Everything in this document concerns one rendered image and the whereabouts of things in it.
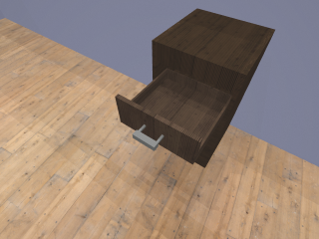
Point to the handle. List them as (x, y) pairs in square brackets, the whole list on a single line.
[(146, 140)]

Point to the cabinet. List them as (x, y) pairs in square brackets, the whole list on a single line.
[(216, 50)]

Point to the drawer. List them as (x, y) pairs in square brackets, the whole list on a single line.
[(185, 111)]

